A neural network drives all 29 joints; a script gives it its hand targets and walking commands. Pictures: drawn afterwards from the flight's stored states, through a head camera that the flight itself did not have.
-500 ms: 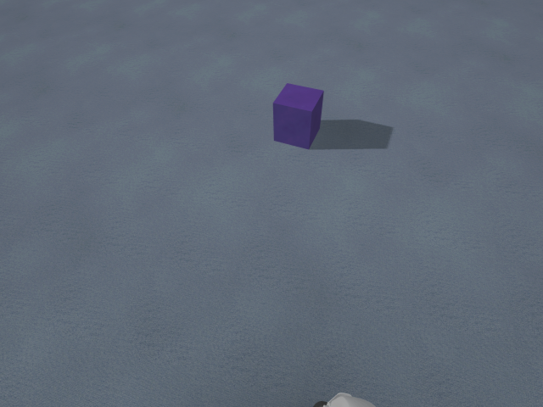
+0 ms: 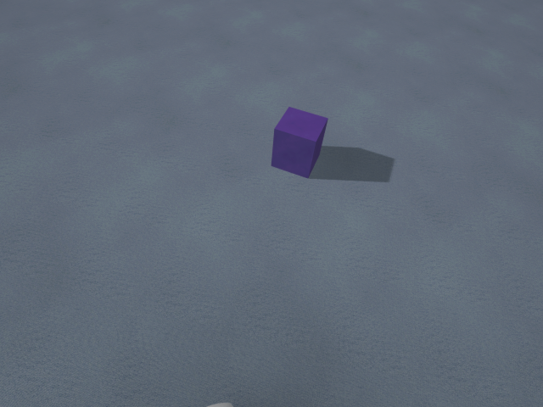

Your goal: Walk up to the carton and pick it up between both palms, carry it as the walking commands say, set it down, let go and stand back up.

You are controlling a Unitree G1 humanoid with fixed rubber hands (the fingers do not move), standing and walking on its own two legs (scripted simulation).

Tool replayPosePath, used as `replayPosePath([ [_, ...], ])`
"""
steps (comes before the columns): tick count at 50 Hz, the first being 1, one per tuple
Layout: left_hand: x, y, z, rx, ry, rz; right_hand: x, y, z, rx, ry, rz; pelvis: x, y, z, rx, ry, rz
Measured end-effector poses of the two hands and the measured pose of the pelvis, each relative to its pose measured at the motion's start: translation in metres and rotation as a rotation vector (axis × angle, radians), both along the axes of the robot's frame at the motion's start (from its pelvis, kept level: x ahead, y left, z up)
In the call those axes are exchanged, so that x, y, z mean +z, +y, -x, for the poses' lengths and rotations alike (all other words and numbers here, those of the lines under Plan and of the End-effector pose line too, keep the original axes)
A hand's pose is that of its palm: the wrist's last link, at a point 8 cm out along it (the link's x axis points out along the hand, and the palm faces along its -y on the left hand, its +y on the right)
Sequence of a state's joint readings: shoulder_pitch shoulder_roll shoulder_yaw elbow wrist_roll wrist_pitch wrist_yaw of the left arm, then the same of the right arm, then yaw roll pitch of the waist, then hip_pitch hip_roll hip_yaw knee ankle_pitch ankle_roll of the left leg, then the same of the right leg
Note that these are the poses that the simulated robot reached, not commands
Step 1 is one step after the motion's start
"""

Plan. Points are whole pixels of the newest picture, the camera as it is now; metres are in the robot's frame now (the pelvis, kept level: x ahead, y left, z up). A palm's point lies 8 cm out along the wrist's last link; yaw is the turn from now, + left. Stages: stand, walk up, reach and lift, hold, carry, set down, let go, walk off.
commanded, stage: walk up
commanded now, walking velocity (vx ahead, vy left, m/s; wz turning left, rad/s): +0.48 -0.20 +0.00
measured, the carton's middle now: (298, 142) +1.38 -0.11 -0.64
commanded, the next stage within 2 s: none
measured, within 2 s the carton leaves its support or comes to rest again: neither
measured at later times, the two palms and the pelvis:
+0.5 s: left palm (189, 330) +0.26 +0.18 -0.14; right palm (453, 338) +0.27 -0.32 -0.15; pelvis +0.21 -0.07 -0.01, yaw +2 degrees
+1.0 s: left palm (208, 246) +0.44 +0.17 -0.15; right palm (439, 246) +0.45 -0.32 -0.11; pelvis +0.40 -0.06 +0.00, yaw +0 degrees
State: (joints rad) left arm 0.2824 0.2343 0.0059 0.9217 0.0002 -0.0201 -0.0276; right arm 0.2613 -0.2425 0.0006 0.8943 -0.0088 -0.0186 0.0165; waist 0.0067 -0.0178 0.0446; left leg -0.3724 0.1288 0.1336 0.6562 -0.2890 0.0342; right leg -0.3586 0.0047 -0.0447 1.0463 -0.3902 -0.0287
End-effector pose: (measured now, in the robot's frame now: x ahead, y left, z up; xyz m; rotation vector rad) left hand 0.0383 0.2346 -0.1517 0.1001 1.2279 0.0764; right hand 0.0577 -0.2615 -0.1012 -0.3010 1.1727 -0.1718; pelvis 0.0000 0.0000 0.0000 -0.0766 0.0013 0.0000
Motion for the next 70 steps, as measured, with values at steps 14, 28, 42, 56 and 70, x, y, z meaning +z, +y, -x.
replayPosePath([
  [14, 0.011, -0.020, -0.130, 0.011, -0.051, 0.022, 0.009, -0.019, -0.101, 0.005, -0.005, 0.004, 0.009, -0.018, -0.112, 0.021, -0.043, -0.028],
  [28, 0.027, -0.065, -0.232, 0.044, -0.028, -0.100, -0.039, -0.059, -0.243, 0.044, -0.010, -0.132, -0.005, -0.079, -0.234, 0.043, -0.032, -0.080],
  [42, 0.019, -0.075, -0.313, 0.046, 0.011, -0.038, -0.011, -0.069, -0.343, 0.033, -0.016, -0.060, 0.005, -0.078, -0.333, 0.032, -0.027, -0.042],
  [56, 0.017, -0.076, -0.497, -0.024, -0.095, 0.012, 0.003, -0.072, -0.419, -0.040, 0.075, 0.004, 0.010, -0.070, -0.453, -0.004, -0.007, -0.022],
  [70, 0.018, -0.133, -0.640, -0.011, -0.099, -0.072, -0.050, -0.126, -0.576, -0.002, 0.073, -0.106, -0.014, -0.140, -0.598, 0.019, -0.010, -0.074],
])
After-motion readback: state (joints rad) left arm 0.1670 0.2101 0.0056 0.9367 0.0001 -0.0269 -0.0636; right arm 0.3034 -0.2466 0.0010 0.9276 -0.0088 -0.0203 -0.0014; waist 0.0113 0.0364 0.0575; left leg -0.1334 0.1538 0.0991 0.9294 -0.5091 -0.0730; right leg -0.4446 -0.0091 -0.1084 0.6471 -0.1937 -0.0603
